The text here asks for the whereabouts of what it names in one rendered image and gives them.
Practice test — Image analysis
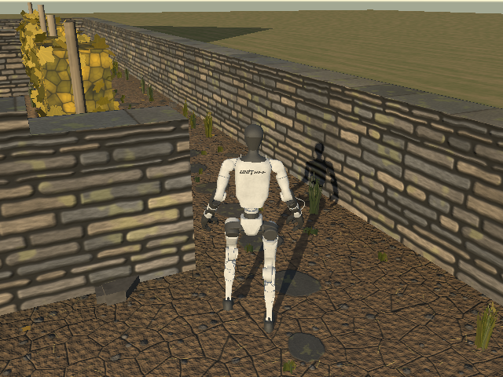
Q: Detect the robot left hand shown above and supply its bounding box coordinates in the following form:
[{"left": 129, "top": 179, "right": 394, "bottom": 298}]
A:
[{"left": 201, "top": 214, "right": 218, "bottom": 231}]

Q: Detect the robot left upper arm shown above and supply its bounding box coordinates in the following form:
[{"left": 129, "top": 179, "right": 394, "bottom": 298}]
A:
[{"left": 214, "top": 158, "right": 237, "bottom": 202}]

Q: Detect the robot right hand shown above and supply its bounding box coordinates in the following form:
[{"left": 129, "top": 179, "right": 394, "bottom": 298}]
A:
[{"left": 286, "top": 214, "right": 304, "bottom": 231}]

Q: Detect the left robot foot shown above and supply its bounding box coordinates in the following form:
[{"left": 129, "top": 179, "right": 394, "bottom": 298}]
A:
[{"left": 222, "top": 297, "right": 234, "bottom": 311}]

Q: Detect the left robot forearm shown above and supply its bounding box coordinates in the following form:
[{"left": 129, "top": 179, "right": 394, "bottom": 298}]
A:
[{"left": 204, "top": 189, "right": 221, "bottom": 218}]

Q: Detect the right robot forearm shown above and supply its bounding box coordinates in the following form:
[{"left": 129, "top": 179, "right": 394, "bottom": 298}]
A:
[{"left": 286, "top": 189, "right": 302, "bottom": 218}]

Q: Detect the left robot thigh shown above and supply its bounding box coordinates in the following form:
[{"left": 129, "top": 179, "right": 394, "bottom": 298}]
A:
[{"left": 225, "top": 218, "right": 240, "bottom": 261}]

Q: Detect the robot right upper arm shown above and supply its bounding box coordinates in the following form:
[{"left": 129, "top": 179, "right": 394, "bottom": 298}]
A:
[{"left": 270, "top": 159, "right": 293, "bottom": 202}]

